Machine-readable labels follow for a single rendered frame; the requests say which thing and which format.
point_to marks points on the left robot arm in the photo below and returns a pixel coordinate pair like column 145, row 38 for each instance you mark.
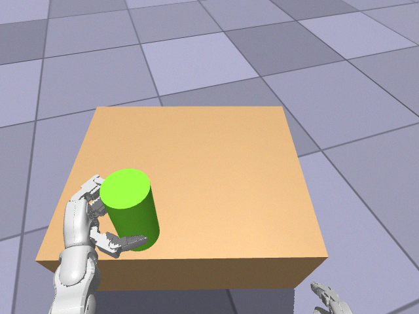
column 76, row 281

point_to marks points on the can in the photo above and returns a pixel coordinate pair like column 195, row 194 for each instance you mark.
column 128, row 200

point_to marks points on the left robot hand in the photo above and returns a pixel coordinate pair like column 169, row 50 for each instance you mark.
column 81, row 226

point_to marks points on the right robot hand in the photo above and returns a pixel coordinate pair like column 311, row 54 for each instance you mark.
column 330, row 298

